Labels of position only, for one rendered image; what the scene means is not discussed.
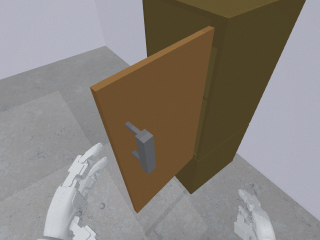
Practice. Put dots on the handle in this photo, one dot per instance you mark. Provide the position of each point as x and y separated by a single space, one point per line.
145 146

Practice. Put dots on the robot left hand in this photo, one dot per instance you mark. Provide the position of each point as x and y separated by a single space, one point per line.
71 197

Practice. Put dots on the cupboard door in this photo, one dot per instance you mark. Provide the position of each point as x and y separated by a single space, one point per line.
163 94

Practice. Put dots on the robot right hand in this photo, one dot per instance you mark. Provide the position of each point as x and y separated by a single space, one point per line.
258 225

